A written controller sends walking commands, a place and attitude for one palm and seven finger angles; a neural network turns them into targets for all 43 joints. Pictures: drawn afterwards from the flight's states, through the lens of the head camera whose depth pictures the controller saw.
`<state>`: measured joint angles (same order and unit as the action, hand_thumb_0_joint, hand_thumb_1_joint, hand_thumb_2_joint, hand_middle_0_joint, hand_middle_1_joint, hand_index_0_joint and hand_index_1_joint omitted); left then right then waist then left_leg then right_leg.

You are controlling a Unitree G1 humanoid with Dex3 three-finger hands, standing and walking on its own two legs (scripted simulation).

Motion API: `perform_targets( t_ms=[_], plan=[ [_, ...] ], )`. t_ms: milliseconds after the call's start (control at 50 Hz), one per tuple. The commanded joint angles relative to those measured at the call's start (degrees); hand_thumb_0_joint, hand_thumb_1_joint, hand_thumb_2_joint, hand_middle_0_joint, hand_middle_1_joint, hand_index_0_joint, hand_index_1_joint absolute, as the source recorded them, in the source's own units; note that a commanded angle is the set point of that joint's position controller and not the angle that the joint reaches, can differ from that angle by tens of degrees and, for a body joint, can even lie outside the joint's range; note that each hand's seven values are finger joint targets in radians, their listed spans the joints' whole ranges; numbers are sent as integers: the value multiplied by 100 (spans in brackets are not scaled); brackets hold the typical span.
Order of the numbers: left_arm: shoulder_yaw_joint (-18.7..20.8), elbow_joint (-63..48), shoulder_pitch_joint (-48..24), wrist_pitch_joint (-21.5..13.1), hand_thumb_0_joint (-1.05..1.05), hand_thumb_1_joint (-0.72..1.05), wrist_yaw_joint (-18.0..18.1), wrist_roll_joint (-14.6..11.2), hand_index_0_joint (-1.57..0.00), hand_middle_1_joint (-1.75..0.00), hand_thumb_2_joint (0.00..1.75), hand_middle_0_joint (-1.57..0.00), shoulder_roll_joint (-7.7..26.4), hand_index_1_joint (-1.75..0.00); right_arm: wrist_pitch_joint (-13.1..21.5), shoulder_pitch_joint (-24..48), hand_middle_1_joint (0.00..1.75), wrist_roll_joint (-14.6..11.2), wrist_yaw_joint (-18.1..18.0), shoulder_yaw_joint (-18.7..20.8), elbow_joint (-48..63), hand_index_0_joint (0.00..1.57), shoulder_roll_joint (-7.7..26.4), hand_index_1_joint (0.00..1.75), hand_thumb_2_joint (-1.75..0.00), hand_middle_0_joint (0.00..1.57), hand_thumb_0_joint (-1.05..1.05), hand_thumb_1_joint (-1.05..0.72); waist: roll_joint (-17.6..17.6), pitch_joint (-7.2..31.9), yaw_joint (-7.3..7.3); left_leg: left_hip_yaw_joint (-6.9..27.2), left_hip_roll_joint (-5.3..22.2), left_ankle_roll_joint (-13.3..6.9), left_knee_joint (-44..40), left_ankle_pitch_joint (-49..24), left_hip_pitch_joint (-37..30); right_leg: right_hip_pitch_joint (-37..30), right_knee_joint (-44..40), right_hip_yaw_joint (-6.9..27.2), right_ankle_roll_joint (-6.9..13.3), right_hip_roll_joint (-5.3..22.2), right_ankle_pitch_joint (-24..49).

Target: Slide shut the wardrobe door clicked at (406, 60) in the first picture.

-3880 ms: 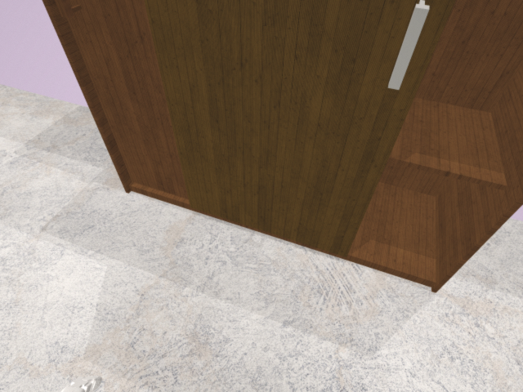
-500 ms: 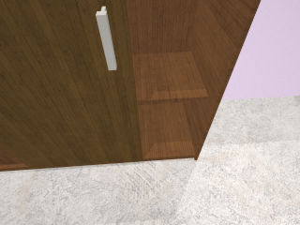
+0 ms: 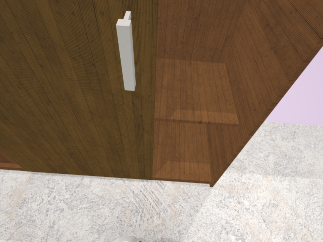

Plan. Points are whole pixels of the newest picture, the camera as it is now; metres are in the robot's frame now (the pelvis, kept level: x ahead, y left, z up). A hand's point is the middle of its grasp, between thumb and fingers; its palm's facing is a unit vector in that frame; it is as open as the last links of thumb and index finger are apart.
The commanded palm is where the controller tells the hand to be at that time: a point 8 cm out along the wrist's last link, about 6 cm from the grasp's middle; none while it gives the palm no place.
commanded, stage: come to a stop and stand still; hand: left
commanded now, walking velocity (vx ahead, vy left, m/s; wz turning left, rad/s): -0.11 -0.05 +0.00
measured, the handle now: (129, 53) +0.48 +0.14 +0.20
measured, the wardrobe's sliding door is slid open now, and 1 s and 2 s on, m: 0.37 0.37 0.37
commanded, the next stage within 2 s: look again from close up in 1.74 s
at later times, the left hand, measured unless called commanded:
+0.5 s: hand out of the picture +0.03 +0.15 -0.16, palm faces +0.02 -0.97 -0.25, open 7.4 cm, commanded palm none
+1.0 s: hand out of the picture -0.02 +0.12 -0.17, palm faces +0.05 -0.98 -0.18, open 7.4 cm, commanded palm none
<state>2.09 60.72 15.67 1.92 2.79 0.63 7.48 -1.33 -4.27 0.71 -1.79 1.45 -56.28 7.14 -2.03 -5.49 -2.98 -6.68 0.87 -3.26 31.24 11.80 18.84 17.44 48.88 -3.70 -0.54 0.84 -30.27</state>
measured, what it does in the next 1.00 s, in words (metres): steps on the spot: right foot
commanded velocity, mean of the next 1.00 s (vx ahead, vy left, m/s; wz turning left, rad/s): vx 0.00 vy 0.00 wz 0.00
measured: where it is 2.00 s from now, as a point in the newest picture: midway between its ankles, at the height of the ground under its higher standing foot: outside the picture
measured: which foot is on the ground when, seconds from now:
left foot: down 0.00-1.00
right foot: up 0.00-0.18, down 0.20-1.00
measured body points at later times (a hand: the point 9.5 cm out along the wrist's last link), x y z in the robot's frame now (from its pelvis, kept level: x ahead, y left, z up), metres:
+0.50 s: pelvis -0.04 -0.04 -0.01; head -0.05 -0.06 +0.44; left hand +0.03 +0.20 -0.14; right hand -0.04 -0.28 -0.17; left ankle +0.05 +0.09 -0.73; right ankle -0.04 -0.16 -0.73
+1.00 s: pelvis +0.00 -0.05 +0.00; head +0.01 -0.05 +0.45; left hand -0.03 +0.17 -0.16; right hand +0.00 -0.27 -0.16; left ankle +0.06 +0.09 -0.73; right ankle -0.04 -0.16 -0.73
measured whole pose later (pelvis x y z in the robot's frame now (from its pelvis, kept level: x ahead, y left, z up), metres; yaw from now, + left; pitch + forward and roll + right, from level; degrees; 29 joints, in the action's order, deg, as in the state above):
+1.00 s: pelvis +0.00 -0.05 +0.00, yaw +1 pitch -1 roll +0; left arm 0.1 62.7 19.1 -0.4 1.7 0.8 8.3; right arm 0.4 -16.5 0.7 -1.0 0.2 -62.2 8.6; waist -0.2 -1.3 -0.1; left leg 0.4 1.2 1.1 29.1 9.9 18.7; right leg 10.2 30.7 0.0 0.3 0.0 -20.0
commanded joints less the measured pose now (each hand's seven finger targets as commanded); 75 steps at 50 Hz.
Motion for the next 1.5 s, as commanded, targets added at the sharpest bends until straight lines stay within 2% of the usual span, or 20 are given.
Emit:
perform_targets(
  t_ms=[0,100,120,140,160,180,200,220,240,280,320,360,400,460,500,600,700,840,1040,1480],
  plan=[
    [179,-305,489,-28,0,90,-7,26,-20,-30,90,-20,593,-30,7,-360,30,43,-96,298,287,20,1129,30,-90,20,0,-90,564,1139,231,1330,1716,-984,-814,-3771,-1200,602,1281,446,-92,99,-94],
    [134,-430,413,7,0,90,-61,35,-20,-30,90,-20,496,-30,-12,-353,30,73,-20,331,228,20,1133,30,-90,20,0,-90,1016,1004,286,1498,1570,-774,-1218,-1399,-675,2,-268,272,-28,175,88],
    [-13,-337,912,-115,0,90,58,33,-20,-30,90,-20,687,-30,111,-207,30,-24,-2,446,395,20,1528,30,-90,20,0,-90,260,1375,24,1097,1436,-344,173,-2366,-1215,254,-1635,607,85,298,738],
    [40,-776,552,-181,0,90,60,123,-20,-30,90,-20,933,-30,68,-439,30,-52,146,340,648,20,955,30,-90,20,0,-90,-742,1089,166,623,656,-54,505,-322,158,-157,-2426,1188,247,499,1155],
    [81,-942,365,-275,0,90,67,142,-20,-30,90,-20,1201,-30,50,-448,30,-4,220,263,764,20,711,30,-90,20,0,-90,-862,716,255,160,133,225,1170,980,518,110,-2794,2057,629,1243,1671],
    [22,-1073,203,-334,0,90,52,165,-20,-30,90,-20,1416,-30,46,-579,30,21,268,233,846,20,534,30,-90,20,0,-90,-207,713,414,241,-45,310,1572,1346,324,331,-2691,2074,914,1417,2369],
    [79,-1158,31,-369,0,90,38,148,-20,-30,90,-20,1424,-30,11,-785,30,37,274,191,833,20,510,30,-90,20,0,-90,268,968,525,200,-106,302,1483,1191,175,23,-2405,1768,961,1242,2800],
    [124,-1178,-157,-384,0,90,43,120,-20,-30,90,-20,1432,-30,46,-925,30,19,258,191,812,20,538,30,-90,20,0,-90,-705,855,608,297,-63,244,1231,841,256,-65,-2047,1536,875,1026,3184],
    [105,-1205,-228,-365,0,90,47,95,-20,-30,90,-20,1308,-30,72,-1037,30,6,223,192,792,20,661,30,-90,20,0,-90,-1146,776,592,341,-28,208,860,509,-7,62,-1887,1272,755,947,3146],
    [71,-1254,-185,-219,0,90,25,87,-20,-30,90,-20,1154,-30,96,-1230,30,16,199,194,686,20,849,30,-90,20,0,-90,-140,342,574,774,246,110,182,221,-456,863,-1740,844,453,500,1121],
    [37,-1215,-11,-120,0,90,0,59,-20,-30,90,-20,983,-30,80,-1182,30,95,192,180,649,20,1051,30,-90,20,0,-90,1127,-413,440,1681,686,-137,-1012,1680,662,688,-1483,385,242,-48,-336],
    [35,-1018,410,-135,0,90,-36,50,-20,-30,90,-20,993,-30,57,-961,30,96,171,174,670,20,1152,30,-90,20,0,-90,743,-390,182,1853,672,-168,-1378,2592,1295,53,-1579,378,252,-100,-74],
    [29,-953,452,-188,0,90,-70,67,-20,-30,90,-20,1080,-30,49,-1043,30,92,168,145,629,20,1020,30,-90,20,0,-90,146,-206,175,1272,256,50,-845,2070,1027,181,-2255,878,405,196,-619],
    [55,-1049,44,-209,0,90,-81,42,-20,-30,90,-20,1239,-30,55,-1504,30,93,170,87,435,20,782,30,-90,20,0,-90,-236,32,459,709,-14,230,86,946,-29,1083,-2923,1422,579,712,-1045],
    [36,-1038,-122,-224,0,90,-79,34,-20,-30,90,-20,1154,-30,91,-1776,30,86,154,49,304,20,721,30,-90,20,0,-90,-205,82,552,831,68,208,-89,848,-279,1154,-2766,1132,506,562,-778],
    [21,-736,332,-225,0,90,-102,18,-20,-30,90,-20,962,-30,172,-1668,30,70,107,41,157,20,873,30,-90,20,0,-90,374,87,296,1400,340,100,-978,1526,386,252,-2373,811,352,189,-212],
    [-33,-525,311,-293,0,90,-101,13,-20,-30,90,-20,900,-30,196,-1746,30,36,94,-17,-77,20,681,30,-90,20,0,-90,0,46,396,1057,202,218,-562,653,-111,497,-2794,1083,435,433,-74],
    [-67,-206,528,-322,0,90,-89,20,-20,-30,90,-20,787,-30,254,-1643,30,11,70,-32,-298,20,717,30,-90,20,0,-90,329,-19,354,1166,323,184,-784,484,-230,283,-2722,900,349,322,463],
    [-97,100,626,-379,0,90,-74,36,-20,-30,90,-20,783,-30,344,-1256,30,-24,27,-43,-435,20,824,30,-90,20,0,-90,202,284,290,1031,419,129,-648,-752,-705,-230,-2613,807,249,385,1903],
    [-79,112,424,-356,0,90,-61,28,-20,-30,90,-20,982,-30,331,-864,30,-17,6,-77,-533,20,958,30,-90,20,0,-90,161,528,234,949,426,129,-614,-1628,-1069,-739,-2626,688,167,493,2921]
  ],
)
